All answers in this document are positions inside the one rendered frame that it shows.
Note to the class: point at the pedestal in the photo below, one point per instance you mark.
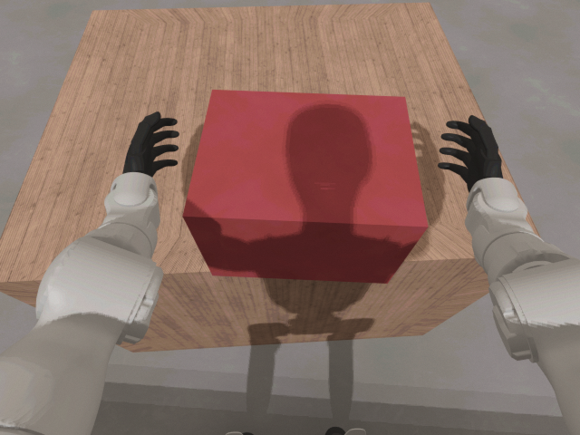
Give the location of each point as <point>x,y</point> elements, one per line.
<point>132,63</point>

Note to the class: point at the robot right forearm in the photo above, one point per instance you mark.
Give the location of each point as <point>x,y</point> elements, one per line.
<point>502,240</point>

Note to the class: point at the carton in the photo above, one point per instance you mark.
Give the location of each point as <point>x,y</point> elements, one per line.
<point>307,186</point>

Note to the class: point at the robot left hand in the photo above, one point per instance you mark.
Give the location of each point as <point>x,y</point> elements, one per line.
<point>142,153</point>

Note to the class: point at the left robot upper arm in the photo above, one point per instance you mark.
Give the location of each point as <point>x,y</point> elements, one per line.
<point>52,380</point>

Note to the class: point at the robot right hand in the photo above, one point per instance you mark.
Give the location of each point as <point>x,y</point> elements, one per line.
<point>482,159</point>

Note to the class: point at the robot left forearm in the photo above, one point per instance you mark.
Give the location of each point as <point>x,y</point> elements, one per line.
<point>133,216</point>

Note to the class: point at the right robot upper arm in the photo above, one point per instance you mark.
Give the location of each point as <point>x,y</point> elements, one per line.
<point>537,314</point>

